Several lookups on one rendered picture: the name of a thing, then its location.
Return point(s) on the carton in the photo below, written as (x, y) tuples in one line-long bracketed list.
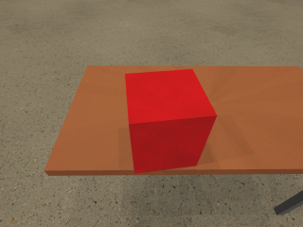
[(170, 118)]

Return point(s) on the table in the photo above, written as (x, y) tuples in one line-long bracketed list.
[(258, 128)]

